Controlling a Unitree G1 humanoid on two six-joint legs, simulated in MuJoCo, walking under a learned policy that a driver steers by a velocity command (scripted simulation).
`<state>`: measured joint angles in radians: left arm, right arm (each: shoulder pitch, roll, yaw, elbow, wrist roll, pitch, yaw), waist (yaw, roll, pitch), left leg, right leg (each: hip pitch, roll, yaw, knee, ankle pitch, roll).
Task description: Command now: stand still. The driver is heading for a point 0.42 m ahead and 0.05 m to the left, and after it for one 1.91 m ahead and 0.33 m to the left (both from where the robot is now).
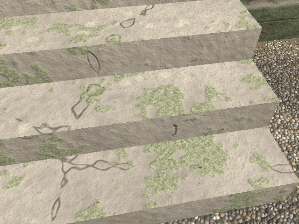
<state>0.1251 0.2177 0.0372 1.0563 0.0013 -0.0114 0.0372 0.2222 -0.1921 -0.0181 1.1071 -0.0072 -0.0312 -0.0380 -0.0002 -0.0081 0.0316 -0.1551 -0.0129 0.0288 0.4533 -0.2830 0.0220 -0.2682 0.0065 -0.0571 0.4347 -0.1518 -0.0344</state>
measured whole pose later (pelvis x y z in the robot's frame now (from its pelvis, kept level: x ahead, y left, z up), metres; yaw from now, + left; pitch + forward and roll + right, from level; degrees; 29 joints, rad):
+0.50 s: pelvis +0.12 -0.03 +0.01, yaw +0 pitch +0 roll +0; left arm 0.40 0.18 0.04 1.12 0.02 -0.10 0.00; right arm 0.20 -0.21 -0.05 1.05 -0.03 -0.06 0.02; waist 0.02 0.03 0.04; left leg -0.44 0.04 0.04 1.00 -0.29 0.07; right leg -0.04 0.05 -0.09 0.29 -0.25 -0.08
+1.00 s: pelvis +0.27 -0.02 +0.00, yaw +0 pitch -2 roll +1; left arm 0.25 0.15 -0.01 1.11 0.02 0.03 0.04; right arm 0.32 -0.12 0.02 1.09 -0.01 -0.03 -0.05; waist -0.01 -0.04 0.04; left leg -0.23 -0.06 0.11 0.44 -0.18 0.09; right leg -0.22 -0.04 -0.01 0.55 -0.32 0.02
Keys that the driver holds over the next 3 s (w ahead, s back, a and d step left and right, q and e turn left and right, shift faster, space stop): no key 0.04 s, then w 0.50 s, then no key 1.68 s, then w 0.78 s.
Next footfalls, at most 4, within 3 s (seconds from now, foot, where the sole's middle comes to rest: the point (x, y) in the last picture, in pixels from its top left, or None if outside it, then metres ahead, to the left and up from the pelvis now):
0.70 left None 0.35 0.05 -0.78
1.00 right None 0.31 -0.14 -0.78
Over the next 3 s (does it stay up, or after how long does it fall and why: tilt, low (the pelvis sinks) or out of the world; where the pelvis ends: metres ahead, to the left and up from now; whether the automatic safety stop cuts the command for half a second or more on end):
stays up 0.46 -0.09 0.02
